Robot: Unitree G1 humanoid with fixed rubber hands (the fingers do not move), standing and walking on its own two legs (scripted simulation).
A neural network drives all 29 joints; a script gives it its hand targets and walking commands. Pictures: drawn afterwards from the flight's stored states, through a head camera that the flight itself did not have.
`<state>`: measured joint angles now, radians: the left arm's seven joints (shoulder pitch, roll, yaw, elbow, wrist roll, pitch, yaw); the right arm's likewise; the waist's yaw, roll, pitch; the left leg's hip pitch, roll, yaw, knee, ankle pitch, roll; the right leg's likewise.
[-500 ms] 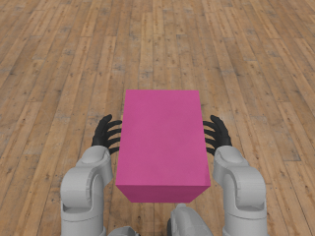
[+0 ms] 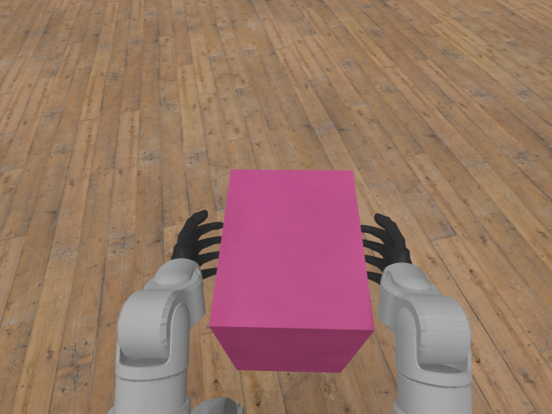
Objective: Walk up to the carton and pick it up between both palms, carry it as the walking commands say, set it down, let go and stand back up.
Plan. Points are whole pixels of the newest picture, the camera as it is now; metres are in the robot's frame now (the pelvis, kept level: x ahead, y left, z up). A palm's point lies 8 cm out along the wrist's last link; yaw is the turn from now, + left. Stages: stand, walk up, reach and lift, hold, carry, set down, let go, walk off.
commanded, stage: carry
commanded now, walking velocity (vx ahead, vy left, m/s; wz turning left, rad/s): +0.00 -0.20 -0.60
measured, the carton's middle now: (289, 278) +0.30 -0.01 +0.01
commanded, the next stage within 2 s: none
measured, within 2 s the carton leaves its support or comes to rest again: neither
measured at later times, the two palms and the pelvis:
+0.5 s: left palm (309, 337) +0.19 -0.03 +0.09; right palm out of the picture +0.12 -0.28 +0.10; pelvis -0.11 -0.09 -0.01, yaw -16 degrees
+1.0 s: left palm out of the picture +0.07 -0.22 +0.08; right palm out of the picture -0.06 -0.44 +0.09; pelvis -0.23 -0.20 +0.00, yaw -30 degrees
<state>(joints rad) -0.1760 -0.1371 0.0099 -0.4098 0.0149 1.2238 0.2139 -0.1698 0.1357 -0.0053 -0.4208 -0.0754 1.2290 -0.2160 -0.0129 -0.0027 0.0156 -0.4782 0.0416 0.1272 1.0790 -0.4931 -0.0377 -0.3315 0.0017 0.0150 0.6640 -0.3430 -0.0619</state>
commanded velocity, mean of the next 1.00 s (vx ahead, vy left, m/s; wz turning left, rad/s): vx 0.00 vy -0.20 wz -0.59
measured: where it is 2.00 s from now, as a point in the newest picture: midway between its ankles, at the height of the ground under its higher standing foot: outside the picture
